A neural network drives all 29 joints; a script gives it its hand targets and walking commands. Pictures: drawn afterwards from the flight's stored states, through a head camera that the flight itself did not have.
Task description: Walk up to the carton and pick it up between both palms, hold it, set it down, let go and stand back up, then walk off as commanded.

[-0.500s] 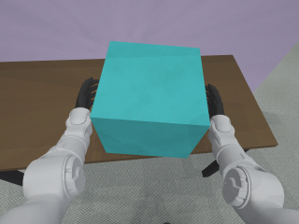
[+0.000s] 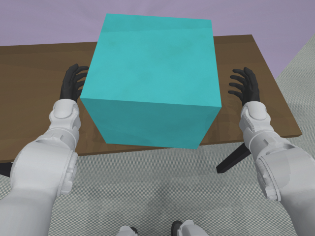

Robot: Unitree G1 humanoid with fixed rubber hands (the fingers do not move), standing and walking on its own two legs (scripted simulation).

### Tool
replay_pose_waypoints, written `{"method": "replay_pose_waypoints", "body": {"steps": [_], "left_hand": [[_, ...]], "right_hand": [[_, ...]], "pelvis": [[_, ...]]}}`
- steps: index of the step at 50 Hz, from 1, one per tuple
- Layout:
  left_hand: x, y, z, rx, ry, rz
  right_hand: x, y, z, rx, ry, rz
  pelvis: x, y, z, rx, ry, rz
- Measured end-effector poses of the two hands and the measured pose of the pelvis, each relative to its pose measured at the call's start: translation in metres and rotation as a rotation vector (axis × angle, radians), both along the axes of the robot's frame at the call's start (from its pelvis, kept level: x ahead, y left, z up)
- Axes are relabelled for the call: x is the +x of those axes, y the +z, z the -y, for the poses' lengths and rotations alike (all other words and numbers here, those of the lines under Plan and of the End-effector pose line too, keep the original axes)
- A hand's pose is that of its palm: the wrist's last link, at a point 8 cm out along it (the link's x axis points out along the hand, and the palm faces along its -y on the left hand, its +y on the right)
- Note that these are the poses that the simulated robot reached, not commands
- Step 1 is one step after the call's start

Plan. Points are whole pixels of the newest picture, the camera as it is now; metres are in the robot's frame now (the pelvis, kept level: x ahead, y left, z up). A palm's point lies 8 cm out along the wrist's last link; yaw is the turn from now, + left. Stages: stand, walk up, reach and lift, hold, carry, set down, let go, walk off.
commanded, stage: set down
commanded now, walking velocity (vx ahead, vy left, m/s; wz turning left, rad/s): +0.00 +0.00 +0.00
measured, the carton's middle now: (154, 86) +0.51 -0.01 +0.03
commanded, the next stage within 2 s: none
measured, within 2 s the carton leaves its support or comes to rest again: neither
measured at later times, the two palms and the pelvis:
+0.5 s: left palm (54, 116) +0.41 +0.24 +0.05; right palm (240, 115) +0.40 -0.21 +0.04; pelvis +0.00 +0.01 +0.01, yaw +1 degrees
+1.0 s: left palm (48, 143) +0.35 +0.24 +0.05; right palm (249, 145) +0.32 -0.21 +0.03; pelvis +0.02 +0.02 +0.04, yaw +0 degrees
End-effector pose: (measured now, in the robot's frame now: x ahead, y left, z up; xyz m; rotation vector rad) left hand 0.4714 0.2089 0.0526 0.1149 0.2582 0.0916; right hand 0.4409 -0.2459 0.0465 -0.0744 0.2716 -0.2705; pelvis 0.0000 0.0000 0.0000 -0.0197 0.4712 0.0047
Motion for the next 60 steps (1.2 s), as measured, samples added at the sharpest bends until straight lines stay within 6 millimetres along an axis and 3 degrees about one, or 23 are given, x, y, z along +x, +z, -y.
{"method": "replay_pose_waypoints", "body": {"steps": [10,16,31,47,60], "left_hand": [[-0.013,0.001,0.007,-0.020,-0.033,0.019],[-0.031,0.000,0.003,-0.029,-0.037,0.007],[-0.074,0.002,-0.039,-0.024,-0.005,0.022],[-0.108,-0.003,-0.035,-0.048,-0.038,0.007],[-0.159,-0.011,-0.037,-0.064,-0.034,0.001]], "right_hand": [[-0.020,-0.010,-0.021,0.038,0.046,0.002],[-0.034,-0.010,-0.033,0.052,0.042,0.012],[-0.059,0.002,-0.036,0.036,0.053,0.007],[-0.107,-0.009,-0.034,0.067,0.058,-0.012],[-0.152,-0.014,-0.037,0.084,0.069,0.003]], "pelvis": [[-0.009,-0.002,0.004,0.013,0.017,0.025],[-0.006,0.004,0.000,0.008,0.024,0.077],[0.005,0.022,-0.013,-0.006,0.027,0.191],[0.018,0.038,-0.019,-0.003,-0.002,0.316],[0.022,0.045,-0.013,0.006,-0.021,0.421]]}}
